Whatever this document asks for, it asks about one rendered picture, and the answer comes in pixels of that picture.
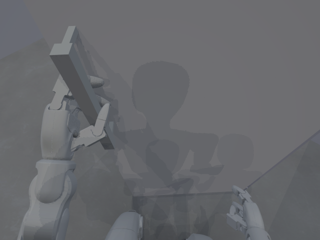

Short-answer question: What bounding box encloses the handle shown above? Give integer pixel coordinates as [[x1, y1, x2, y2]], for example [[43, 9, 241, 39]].
[[49, 26, 116, 150]]

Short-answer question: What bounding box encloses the fridge door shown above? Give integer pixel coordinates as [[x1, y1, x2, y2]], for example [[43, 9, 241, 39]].
[[23, 0, 320, 197]]

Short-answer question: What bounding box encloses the left robot thigh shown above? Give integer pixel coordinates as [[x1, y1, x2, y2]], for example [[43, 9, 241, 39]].
[[105, 211, 143, 240]]

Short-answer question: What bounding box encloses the robot left forearm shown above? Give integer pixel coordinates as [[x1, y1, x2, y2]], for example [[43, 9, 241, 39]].
[[17, 159, 78, 240]]

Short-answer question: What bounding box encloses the robot right hand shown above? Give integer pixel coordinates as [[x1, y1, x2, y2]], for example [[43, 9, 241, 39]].
[[226, 185, 265, 235]]

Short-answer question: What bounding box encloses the robot left hand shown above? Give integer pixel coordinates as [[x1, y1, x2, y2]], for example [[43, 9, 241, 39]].
[[40, 74, 111, 161]]

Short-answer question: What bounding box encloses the robot right forearm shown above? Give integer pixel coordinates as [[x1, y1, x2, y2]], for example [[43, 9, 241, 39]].
[[245, 227, 271, 240]]

